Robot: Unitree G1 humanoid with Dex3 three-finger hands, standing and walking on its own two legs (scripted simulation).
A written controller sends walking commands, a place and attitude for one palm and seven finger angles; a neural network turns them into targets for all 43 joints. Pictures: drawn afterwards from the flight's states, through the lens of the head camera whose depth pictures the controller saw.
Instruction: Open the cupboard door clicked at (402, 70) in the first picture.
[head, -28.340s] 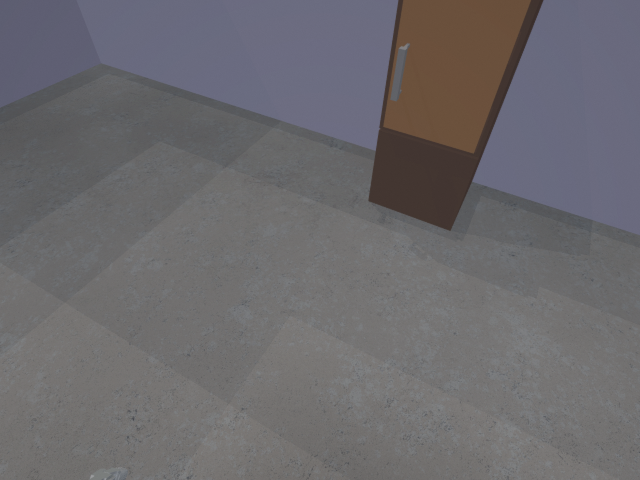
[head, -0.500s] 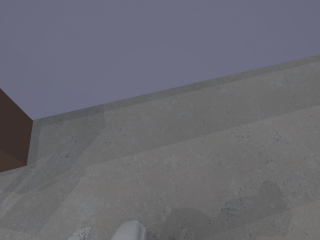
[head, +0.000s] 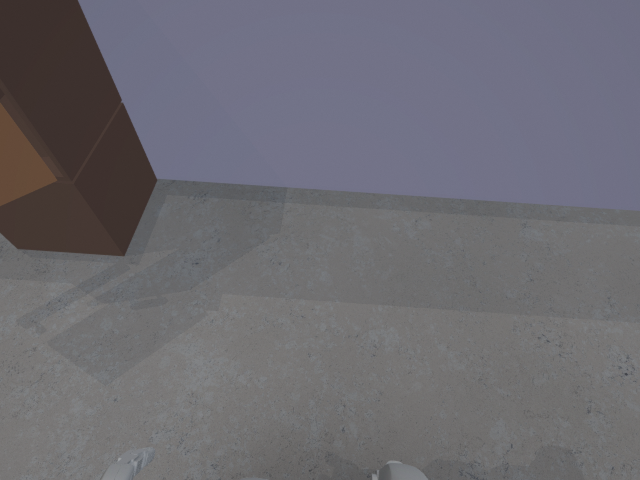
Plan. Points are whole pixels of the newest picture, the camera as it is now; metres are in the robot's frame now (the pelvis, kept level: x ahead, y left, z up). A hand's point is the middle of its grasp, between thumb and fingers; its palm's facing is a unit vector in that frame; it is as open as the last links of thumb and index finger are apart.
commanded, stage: turn to face it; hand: left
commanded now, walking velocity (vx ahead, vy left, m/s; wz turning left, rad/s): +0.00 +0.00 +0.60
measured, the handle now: out of the picture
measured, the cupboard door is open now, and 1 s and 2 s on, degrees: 45 45 45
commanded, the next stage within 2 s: take the last steps up to it in 1.08 s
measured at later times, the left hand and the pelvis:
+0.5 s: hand out of the picture -0.03 +0.19 -0.19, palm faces +0.37 -0.91 -0.21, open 7.4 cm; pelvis +0.00 -0.01 -0.01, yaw +20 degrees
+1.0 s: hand out of the picture +0.02 +0.19 -0.15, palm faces +0.51 -0.82 -0.27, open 7.4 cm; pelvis +0.02 -0.04 -0.01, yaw +33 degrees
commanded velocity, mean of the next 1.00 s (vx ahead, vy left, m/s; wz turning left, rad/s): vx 0.00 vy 0.00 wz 0.50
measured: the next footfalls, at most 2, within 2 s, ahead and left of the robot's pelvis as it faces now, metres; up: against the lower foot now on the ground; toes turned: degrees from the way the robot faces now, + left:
right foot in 0.08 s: +0.05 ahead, -0.14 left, +0.00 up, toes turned +0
left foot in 0.48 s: +0.01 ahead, +0.10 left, +0.00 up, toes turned +24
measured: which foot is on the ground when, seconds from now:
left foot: down 0.00-0.08, up 0.10-0.46, down 0.48-0.96, up 0.98-1.00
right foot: up 0.00-0.06, down 0.08-0.48, up 0.50-0.94, down 0.96-1.00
